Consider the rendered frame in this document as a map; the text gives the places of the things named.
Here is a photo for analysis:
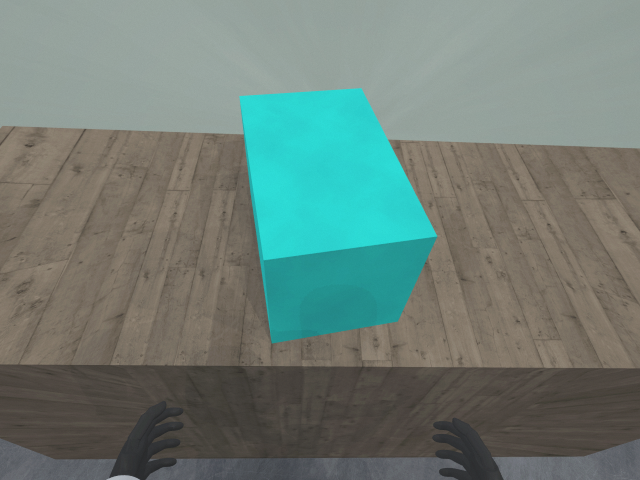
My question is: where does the robot right hand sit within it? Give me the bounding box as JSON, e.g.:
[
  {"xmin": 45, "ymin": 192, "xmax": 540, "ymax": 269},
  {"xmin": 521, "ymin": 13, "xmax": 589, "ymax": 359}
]
[{"xmin": 432, "ymin": 418, "xmax": 504, "ymax": 480}]

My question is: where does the pedestal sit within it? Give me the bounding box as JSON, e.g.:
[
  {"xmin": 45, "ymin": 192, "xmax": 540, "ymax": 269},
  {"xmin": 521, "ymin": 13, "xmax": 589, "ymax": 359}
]
[{"xmin": 0, "ymin": 126, "xmax": 640, "ymax": 459}]

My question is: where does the robot left hand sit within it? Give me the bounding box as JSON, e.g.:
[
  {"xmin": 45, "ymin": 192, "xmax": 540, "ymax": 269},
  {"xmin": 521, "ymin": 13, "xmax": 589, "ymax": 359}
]
[{"xmin": 109, "ymin": 401, "xmax": 184, "ymax": 480}]

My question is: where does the carton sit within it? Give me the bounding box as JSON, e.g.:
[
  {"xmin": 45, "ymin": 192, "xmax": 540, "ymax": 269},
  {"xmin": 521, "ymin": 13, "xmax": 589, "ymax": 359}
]
[{"xmin": 239, "ymin": 88, "xmax": 437, "ymax": 343}]

